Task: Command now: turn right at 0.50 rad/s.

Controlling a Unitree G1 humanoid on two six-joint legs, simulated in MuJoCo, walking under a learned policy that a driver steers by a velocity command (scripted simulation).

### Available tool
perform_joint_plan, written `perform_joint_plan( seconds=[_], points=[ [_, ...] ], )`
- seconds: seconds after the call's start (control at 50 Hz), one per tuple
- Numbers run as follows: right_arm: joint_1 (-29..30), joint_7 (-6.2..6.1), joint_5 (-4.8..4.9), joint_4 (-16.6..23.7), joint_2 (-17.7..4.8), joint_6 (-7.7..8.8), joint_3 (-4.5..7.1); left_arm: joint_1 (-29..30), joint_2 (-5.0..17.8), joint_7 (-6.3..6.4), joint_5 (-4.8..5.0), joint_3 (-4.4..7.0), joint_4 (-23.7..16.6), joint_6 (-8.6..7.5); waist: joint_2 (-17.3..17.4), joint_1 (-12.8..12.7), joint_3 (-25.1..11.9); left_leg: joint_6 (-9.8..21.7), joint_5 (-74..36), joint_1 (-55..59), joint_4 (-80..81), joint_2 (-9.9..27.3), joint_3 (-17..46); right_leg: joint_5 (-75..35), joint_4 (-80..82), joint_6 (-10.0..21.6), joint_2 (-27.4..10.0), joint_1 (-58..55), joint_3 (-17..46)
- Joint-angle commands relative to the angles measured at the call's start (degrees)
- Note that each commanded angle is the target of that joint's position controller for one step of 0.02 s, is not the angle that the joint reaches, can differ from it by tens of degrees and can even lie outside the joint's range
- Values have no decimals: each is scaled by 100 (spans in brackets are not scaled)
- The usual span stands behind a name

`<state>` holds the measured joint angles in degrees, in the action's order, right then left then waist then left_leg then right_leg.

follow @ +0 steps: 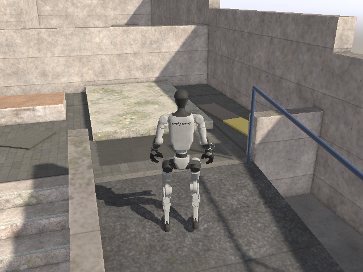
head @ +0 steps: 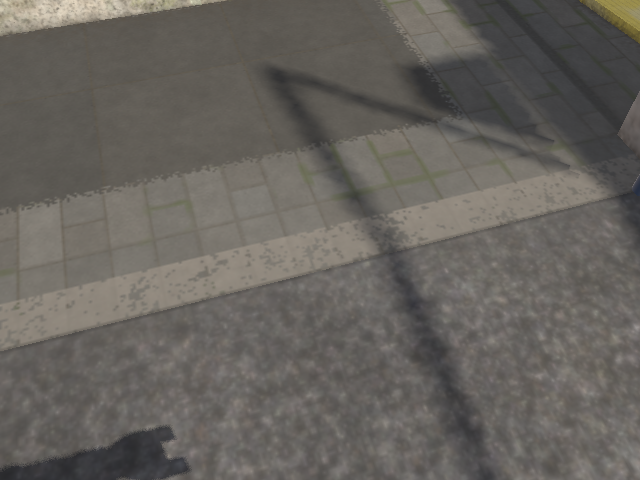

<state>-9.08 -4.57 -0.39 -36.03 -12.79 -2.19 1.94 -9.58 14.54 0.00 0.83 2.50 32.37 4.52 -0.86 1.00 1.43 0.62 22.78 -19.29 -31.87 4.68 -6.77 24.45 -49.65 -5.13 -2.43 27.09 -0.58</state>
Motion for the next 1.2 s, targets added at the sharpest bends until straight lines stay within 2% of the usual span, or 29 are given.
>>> perform_joint_plan(
  seconds=[0.02,0.04,0.06,0.08,0.1,0.12,0.14,0.18,0.2,0.24,0.4,0.52,0.54,0.56,0.58,0.6,0.62,0.64,0.7,0.74,0.82,0.94,0.96,0.98,1.0,1.02,1.04,1.08,1.2],
  points=[
    [-18,28,143,176,-1139,42,391,-257,448,-77,-7,168,-289,-78,1134,-59,-723,905,-1327,570,538,1192,956,-492,1707,411,197,-862,-453],
    [-164,43,157,62,-980,40,345,-677,496,-60,-18,221,-67,-67,866,-169,-771,689,-1239,253,88,992,718,-769,2334,593,445,-1552,-533],
    [-344,96,23,-40,-660,48,263,-941,633,-32,-4,276,26,-83,78,-205,-818,266,-542,-619,-996,650,168,-1286,2480,751,180,-2478,115],
    [-222,200,-304,239,-103,61,67,-990,1221,49,-2,373,-153,-114,-1753,-53,-889,-361,1929,-2471,-3046,-6,-278,-2827,2301,1272,-1369,-3355,2114],
    [-11,199,-200,227,-305,77,134,-718,1274,68,-116,295,-511,-186,-1311,-263,-1214,-630,1951,-2792,-4069,-168,425,-3848,2497,2151,-2179,-2828,2626],
    [467,123,74,347,-621,64,187,-608,1091,31,-339,289,-426,-258,-1164,-549,-1225,-645,1498,-2503,-4186,-72,770,-1860,3069,2339,-2076,-2065,2756],
    [557,59,156,269,-712,24,238,-261,786,35,-290,198,-341,-304,-958,-394,-642,-620,1149,-2644,-4274,-5,803,-656,3213,1988,-1637,-1756,2396],
    [32,2,33,-143,-552,-78,230,206,80,86,-213,-99,-211,-359,-882,-67,-428,-643,325,-1987,-4330,-6,966,-573,3106,1487,-1055,-1049,1412],
    [-271,17,26,-288,-536,-82,255,227,-14,111,-253,-143,-97,-408,-851,57,-421,-665,-71,-1721,-4349,-102,984,-833,3096,1445,-936,-907,1105],
    [-399,40,79,-363,-536,-36,272,101,-13,163,-333,-140,44,-477,-606,13,-469,-663,-297,-1540,-4265,-242,1151,-1172,3043,1516,-1001,-1008,847],
    [250,217,57,254,-438,-9,138,-211,678,416,-159,188,196,-286,-566,-462,-370,-593,764,-1732,-2485,-33,666,-1591,3017,1939,-1691,-2041,1162],
    [-318,405,68,267,-431,-57,171,260,753,382,28,282,243,-202,-655,-3,-649,-29,-142,-135,-332,-408,12,-2016,2451,1483,-1445,-1608,273],
    [-625,399,50,158,-581,-69,245,54,638,372,27,270,341,-185,-412,67,-737,148,-662,578,219,-595,76,-1518,2041,1148,-1220,-1224,-41],
    [-1021,348,59,121,-1032,-65,409,18,340,341,-119,208,276,-204,713,85,-910,540,-1859,1772,462,101,1279,-453,744,551,-728,-74,-736],
    [-1329,258,202,268,-1360,-73,470,399,-45,268,-422,37,-51,-226,1949,211,-1073,1398,-1841,2751,718,1253,3234,1929,-987,-8,69,1778,-899],
    [-1516,303,48,409,-1473,33,496,732,179,225,-209,118,-145,-349,1532,652,-1410,2144,223,2668,1543,1758,4482,1847,-1817,-36,244,2398,154],
    [-1264,295,-3,395,-1337,147,477,1033,464,188,-12,205,-166,-430,940,595,-809,1993,2283,2242,1992,1622,4598,1330,-2104,67,55,2653,394],
    [-737,254,17,458,-1167,204,401,1028,630,196,30,278,-109,-471,705,318,-218,1672,2028,1669,1975,1445,4200,708,-2053,124,-64,2642,434],
    [-13,164,-36,703,-945,225,261,588,567,239,-203,306,118,-510,661,-157,-233,1225,-371,712,1604,565,2696,-743,-1966,25,44,1594,338],
    [-74,141,-26,739,-908,210,240,407,411,225,-206,254,183,-513,628,-228,-516,1251,-1501,624,1294,383,2297,-994,-1802,-61,171,1235,237],
    [-366,128,42,731,-1052,90,307,723,159,230,-146,108,49,-470,837,-42,-589,1257,-1869,620,996,275,2375,-529,-461,-169,350,807,169],
    [-49,178,192,836,-1095,-9,324,417,394,134,-24,190,105,-592,1182,-240,-739,1063,-2604,641,331,254,3101,-679,1840,136,589,-592,81],
    [-32,178,198,853,-974,2,297,160,526,132,-62,247,175,-622,1045,-333,-888,792,-2124,292,76,53,3016,-1449,2367,291,349,-1441,280],
    [-284,197,37,961,-555,13,182,-251,997,156,-184,363,191,-622,-258,-228,-1461,372,-404,-602,-1207,-533,2355,-2501,2417,826,-1013,-2828,1578],
    [-794,226,-68,824,-346,5,143,-348,964,178,-158,322,143,-496,-1378,5,-1389,-55,2379,-1933,-2229,-1295,1843,-3730,2349,1565,-1942,-3494,2584],
    [-718,226,123,933,-891,48,314,-250,1131,154,-186,401,129,-477,-1924,-62,-1328,-342,2073,-2532,-3405,-934,1512,-2234,2978,2317,-2567,-2980,3641],
    [-228,195,192,847,-1259,11,440,110,704,218,-217,300,-80,-484,-1111,-188,-839,-456,1381,-2527,-4121,-618,1501,-1014,3132,2134,-2110,-2423,3167],
    [-100,188,124,746,-1114,-150,410,631,296,340,-168,107,-169,-460,-574,-21,-418,-631,511,-1982,-4649,-597,1401,-1118,3120,1694,-1366,-1331,1804],
    [118,322,17,873,-240,-69,-6,307,404,445,-151,74,11,-403,-686,-141,-827,-679,360,-1099,-2483,-498,868,-2056,2755,1779,-920,-1588,561]
  ],
)
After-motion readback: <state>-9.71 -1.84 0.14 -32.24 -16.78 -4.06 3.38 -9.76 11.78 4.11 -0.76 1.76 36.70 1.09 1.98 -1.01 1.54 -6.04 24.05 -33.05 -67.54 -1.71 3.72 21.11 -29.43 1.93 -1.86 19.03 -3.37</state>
